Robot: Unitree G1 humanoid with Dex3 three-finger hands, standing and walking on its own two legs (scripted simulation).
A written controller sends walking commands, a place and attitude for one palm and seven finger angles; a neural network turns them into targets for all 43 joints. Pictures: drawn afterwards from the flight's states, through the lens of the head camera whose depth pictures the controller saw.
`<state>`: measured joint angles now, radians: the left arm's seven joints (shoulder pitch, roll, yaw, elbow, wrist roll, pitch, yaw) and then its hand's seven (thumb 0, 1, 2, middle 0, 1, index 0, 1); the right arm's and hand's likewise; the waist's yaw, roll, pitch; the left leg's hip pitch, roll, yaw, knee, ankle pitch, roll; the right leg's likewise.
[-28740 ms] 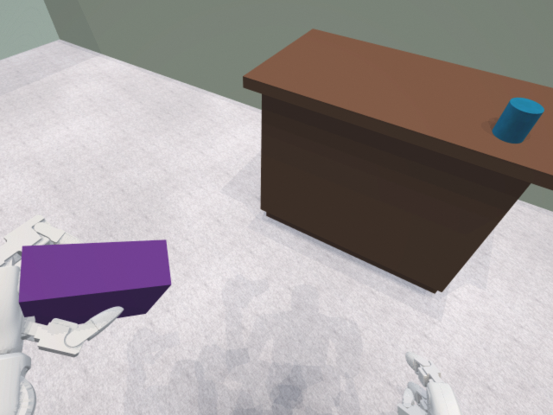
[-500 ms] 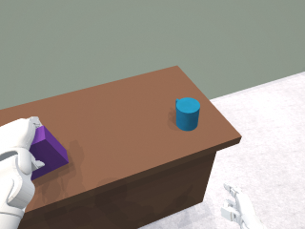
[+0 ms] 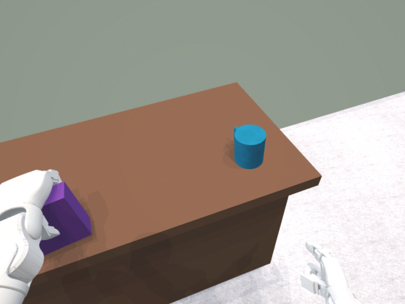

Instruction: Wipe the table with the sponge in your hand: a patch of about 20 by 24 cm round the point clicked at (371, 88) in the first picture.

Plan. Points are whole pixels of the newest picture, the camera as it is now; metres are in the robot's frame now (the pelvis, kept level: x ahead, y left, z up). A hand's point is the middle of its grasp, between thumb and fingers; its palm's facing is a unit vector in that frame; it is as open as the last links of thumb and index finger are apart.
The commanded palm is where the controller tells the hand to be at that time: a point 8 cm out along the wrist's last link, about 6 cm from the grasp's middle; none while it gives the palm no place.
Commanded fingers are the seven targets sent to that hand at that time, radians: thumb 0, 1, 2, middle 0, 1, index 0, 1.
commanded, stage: move the sponge above the wiping area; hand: left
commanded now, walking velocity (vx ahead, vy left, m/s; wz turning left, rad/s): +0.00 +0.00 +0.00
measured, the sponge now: (49, 229) +0.22 +0.36 +0.04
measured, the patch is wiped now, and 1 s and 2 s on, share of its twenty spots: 0.00 0.00 0.00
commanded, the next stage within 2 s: lower the sponge onto the table in 1.68 s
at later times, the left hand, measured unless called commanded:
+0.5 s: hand (60, 217) +0.24 +0.33 +0.06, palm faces -0.16 -0.14 -0.98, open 9.4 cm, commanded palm +0.23 +0.33 +0.17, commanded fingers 0.00 0.10 1.30 -1.20 -1.60 -1.20 -1.60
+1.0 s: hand (67, 220) +0.23 +0.30 +0.07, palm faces -0.10 -0.11 -0.99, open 9.4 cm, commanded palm +0.23 +0.32 +0.17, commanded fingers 0.00 0.10 1.30 -1.20 -1.60 -1.20 -1.60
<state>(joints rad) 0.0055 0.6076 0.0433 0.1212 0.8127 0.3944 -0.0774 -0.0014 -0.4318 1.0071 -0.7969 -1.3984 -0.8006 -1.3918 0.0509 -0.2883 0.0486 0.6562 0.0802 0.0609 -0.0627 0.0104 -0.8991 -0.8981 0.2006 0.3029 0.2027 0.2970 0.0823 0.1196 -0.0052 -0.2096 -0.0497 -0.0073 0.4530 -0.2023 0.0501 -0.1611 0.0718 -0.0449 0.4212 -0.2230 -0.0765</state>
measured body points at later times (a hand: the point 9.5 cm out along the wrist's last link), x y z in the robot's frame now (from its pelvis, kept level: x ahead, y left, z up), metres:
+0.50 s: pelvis +0.01 +0.01 +0.00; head +0.01 -0.02 +0.45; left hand +0.25 +0.33 +0.12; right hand +0.24 -0.21 -0.09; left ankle +0.03 +0.09 -0.74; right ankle +0.01 -0.07 -0.74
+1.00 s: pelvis +0.01 +0.01 +0.00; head +0.01 -0.02 +0.45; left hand +0.23 +0.31 +0.12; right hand +0.25 -0.19 -0.08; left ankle +0.03 +0.09 -0.74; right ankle +0.01 -0.07 -0.74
